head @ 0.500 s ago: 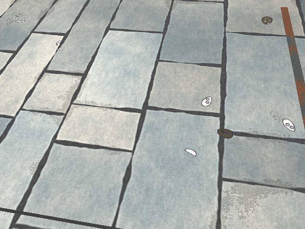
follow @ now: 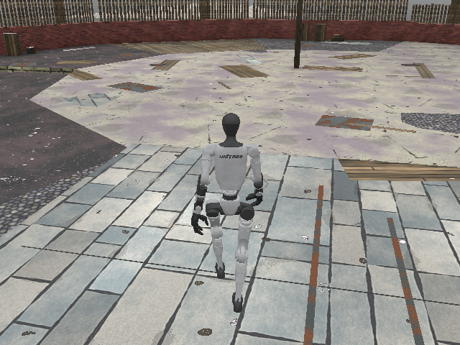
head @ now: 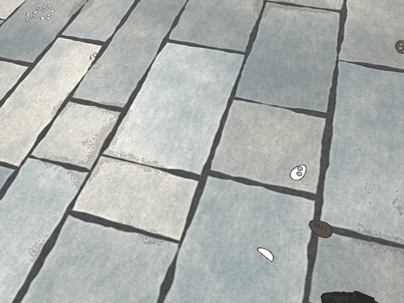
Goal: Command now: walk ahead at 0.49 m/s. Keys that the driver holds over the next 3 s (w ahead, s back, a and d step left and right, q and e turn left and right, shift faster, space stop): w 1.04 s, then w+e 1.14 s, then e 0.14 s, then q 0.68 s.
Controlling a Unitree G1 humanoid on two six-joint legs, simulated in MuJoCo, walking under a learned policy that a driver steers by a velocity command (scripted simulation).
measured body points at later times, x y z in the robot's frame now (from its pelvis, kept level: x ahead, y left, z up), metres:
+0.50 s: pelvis +0.27 -0.01 +0.01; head +0.30 -0.01 +0.46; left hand +0.47 +0.20 -0.10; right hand +0.17 -0.23 -0.13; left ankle +0.16 +0.06 -0.73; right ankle +0.45 -0.14 -0.69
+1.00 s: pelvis +0.54 -0.05 +0.02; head +0.56 -0.05 +0.47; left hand +0.45 +0.18 -0.13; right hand +0.70 -0.27 -0.11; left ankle +0.71 +0.09 -0.67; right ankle +0.46 -0.11 -0.73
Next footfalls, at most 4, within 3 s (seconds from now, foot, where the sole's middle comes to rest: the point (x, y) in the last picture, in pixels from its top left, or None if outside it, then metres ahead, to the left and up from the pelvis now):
0.06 left None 0.20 0.06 -0.76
0.60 right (264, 283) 0.50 -0.11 -0.76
1.16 left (211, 200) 0.80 0.07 -0.76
1.70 right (269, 152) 1.03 -0.15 -0.76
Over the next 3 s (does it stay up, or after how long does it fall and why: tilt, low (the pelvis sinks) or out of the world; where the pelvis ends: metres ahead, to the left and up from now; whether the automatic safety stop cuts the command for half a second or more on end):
stays up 1.27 -0.19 0.01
